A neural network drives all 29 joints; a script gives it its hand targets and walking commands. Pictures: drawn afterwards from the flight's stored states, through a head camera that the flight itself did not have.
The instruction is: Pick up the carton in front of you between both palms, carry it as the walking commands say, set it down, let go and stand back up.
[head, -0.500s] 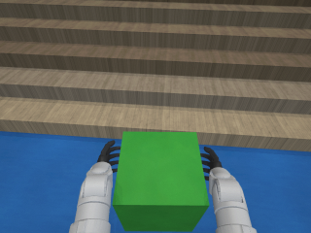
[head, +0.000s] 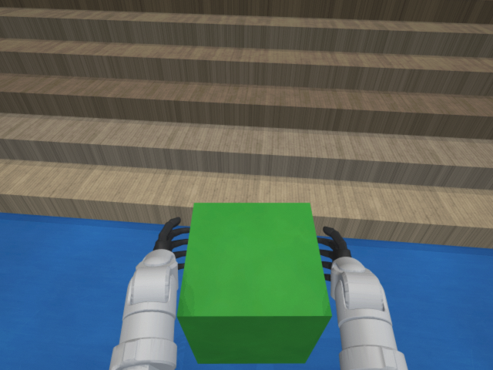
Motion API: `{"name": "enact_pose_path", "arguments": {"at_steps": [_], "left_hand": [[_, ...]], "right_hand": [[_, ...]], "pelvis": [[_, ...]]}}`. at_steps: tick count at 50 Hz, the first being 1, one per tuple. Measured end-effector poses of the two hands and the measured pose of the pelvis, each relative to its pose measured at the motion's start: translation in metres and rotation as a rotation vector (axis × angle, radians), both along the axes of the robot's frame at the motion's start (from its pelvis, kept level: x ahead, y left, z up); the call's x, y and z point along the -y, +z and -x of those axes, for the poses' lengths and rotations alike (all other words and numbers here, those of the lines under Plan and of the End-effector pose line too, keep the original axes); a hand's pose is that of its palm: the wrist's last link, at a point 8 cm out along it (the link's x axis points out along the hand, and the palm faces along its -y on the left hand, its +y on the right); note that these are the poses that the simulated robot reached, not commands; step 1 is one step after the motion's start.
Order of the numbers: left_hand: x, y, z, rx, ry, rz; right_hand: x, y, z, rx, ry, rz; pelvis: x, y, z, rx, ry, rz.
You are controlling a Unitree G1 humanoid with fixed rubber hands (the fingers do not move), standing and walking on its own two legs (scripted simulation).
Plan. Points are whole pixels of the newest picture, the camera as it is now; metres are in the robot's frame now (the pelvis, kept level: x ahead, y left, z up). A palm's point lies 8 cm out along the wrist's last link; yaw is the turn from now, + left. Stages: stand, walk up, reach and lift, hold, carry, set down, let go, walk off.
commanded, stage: hold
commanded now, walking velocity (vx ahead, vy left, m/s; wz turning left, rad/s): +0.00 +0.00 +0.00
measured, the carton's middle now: (251, 286) +0.30 +0.00 -0.03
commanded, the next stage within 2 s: carry in 1.16 s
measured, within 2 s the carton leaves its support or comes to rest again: neither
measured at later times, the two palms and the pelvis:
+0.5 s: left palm (164, 255) +0.30 +0.16 +0.06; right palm (339, 264) +0.29 -0.14 +0.05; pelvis +0.01 +0.00 +0.00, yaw +0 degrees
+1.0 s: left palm (164, 258) +0.29 +0.15 +0.06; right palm (341, 267) +0.29 -0.14 +0.05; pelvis +0.00 +0.00 +0.00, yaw +0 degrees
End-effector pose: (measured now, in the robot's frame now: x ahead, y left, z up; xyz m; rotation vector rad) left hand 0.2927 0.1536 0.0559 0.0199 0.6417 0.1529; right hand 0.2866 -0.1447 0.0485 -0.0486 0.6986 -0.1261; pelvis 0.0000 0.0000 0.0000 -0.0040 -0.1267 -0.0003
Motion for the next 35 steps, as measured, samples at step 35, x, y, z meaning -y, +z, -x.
{"name": "enact_pose_path", "arguments": {"at_steps": [35], "left_hand": [[-0.001, -0.001, -0.007, -0.004, -0.018, -0.013]], "right_hand": [[-0.001, -0.001, -0.004, 0.0, -0.001, 0.013]], "pelvis": [[-0.004, 0.002, -0.011, -0.011, 0.0, 0.0]]}}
